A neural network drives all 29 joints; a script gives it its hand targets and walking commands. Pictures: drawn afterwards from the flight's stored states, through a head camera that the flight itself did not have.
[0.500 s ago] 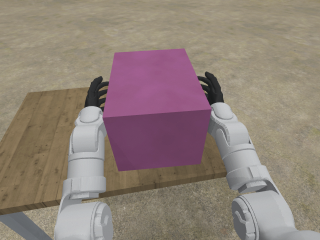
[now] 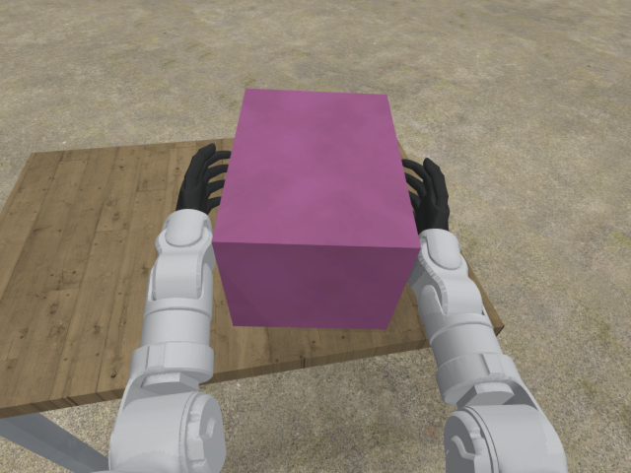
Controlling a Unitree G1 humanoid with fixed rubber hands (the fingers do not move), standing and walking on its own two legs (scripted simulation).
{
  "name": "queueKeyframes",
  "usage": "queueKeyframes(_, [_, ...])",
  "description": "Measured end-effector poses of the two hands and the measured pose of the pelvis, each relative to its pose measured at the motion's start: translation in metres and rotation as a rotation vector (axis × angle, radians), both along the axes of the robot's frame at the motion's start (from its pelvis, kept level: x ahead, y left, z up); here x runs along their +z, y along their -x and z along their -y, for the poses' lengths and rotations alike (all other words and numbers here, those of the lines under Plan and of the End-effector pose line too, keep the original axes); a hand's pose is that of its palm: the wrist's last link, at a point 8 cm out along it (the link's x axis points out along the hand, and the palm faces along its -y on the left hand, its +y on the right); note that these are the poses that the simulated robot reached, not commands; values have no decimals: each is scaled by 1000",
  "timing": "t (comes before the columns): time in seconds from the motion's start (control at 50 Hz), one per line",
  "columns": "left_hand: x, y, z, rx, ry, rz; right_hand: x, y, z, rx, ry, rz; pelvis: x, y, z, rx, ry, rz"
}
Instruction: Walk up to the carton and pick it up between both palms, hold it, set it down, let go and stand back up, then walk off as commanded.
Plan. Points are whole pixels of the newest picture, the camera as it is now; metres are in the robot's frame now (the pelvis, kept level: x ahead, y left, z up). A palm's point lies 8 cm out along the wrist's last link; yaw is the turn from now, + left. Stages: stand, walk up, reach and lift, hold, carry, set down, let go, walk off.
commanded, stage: set down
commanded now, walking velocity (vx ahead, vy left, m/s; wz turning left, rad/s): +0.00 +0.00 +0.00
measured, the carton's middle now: (313, 204) +0.42 -0.02 +0.12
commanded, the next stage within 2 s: none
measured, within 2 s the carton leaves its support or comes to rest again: neither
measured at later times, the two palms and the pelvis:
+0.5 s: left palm (198, 218) +0.41 +0.14 +0.11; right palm (420, 234) +0.37 -0.15 +0.11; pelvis +0.01 +0.01 +0.00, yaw +0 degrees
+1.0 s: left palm (206, 219) +0.43 +0.13 +0.09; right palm (417, 246) +0.37 -0.15 +0.08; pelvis +0.02 +0.01 +0.00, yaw +0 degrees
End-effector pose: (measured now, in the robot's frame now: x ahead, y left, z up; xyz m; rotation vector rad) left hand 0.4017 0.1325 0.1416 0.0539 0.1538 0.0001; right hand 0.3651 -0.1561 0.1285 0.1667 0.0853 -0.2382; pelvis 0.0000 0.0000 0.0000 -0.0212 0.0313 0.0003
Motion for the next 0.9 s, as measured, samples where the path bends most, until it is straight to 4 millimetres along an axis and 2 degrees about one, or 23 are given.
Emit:
queueKeyframes(0.24, [-23, -11, -7, -20, 17, -29, -16, -5, -7, -17, 29, -29, 1, -15, -6, 0, 7, -11])
queueKeyframes(0.44, [-26, -12, -6, -30, 23, -20, -17, -4, -6, -28, 39, -20, 1, -15, -6, 0, 8, -9])
queueKeyframes(0.6, [-38, -17, 0, -54, 34, -57, -30, -1, -2, -57, 48, -56, 1, -15, -6, 0, 8, -7])
queueKeyframes(0.9, [-48, -29, 3, -97, 31, -78, -41, -1, -1, -96, 45, -77, 1, -19, -9, 2, 8, -13])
